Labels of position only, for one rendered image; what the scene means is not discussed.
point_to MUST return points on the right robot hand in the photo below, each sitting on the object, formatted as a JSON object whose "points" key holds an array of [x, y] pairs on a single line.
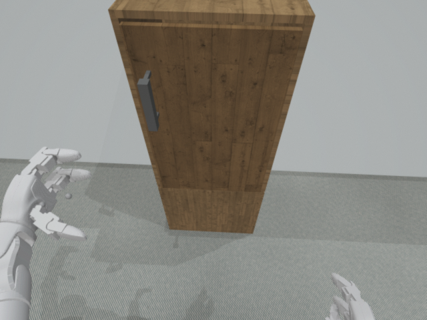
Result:
{"points": [[357, 309]]}

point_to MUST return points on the handle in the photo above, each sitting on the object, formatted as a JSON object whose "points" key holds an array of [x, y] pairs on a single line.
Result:
{"points": [[147, 100]]}

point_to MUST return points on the robot left forearm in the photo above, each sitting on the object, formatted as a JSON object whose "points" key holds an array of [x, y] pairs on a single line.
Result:
{"points": [[16, 241]]}

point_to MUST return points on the left robot hand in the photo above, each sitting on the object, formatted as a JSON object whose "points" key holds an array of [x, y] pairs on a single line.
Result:
{"points": [[26, 191]]}

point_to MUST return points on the cupboard door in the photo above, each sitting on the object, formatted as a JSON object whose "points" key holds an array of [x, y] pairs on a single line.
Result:
{"points": [[219, 91]]}

